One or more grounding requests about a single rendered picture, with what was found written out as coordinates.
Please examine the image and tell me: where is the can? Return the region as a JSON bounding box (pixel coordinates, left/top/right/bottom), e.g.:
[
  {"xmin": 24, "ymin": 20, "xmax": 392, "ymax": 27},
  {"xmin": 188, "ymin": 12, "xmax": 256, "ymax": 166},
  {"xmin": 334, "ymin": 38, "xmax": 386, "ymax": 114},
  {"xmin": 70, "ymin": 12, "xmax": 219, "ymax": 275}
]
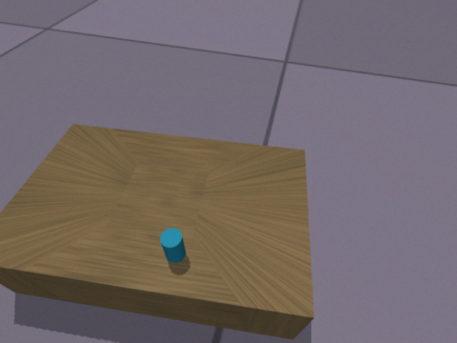
[{"xmin": 160, "ymin": 228, "xmax": 186, "ymax": 263}]

